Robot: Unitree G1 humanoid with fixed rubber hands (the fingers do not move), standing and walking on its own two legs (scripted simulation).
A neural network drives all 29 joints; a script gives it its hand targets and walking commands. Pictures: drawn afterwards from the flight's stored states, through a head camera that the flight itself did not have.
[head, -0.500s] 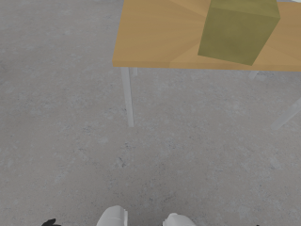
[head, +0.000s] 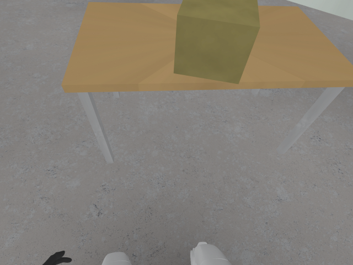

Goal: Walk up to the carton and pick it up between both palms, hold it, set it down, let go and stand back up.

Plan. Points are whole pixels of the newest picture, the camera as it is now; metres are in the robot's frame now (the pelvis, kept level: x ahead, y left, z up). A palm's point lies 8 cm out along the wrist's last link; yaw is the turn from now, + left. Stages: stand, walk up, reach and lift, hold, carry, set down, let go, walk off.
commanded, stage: walk up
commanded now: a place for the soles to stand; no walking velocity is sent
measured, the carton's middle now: (214, 30) +0.91 -0.13 +0.04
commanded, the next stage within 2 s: none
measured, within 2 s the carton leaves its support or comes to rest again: neither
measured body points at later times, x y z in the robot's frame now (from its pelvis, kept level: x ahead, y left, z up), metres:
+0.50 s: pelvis +0.08 -0.06 +0.01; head +0.11 -0.04 +0.46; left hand +0.16 +0.23 -0.12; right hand +0.12 -0.39 -0.08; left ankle +0.11 +0.06 -0.69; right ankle +0.07 -0.18 -0.64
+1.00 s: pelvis +0.09 -0.10 +0.01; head +0.13 -0.11 +0.46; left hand +0.18 +0.22 -0.09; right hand +0.16 -0.41 -0.12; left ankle +0.10 +0.03 -0.69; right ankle +0.14 -0.22 -0.69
